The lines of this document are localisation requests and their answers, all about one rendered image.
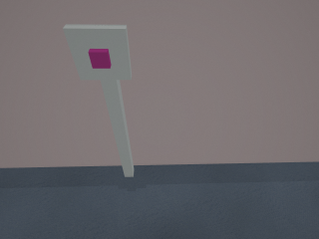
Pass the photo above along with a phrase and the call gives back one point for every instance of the button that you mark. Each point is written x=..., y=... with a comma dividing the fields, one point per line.
x=100, y=58

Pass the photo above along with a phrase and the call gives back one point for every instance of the panel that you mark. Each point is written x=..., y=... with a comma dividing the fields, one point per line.
x=83, y=37

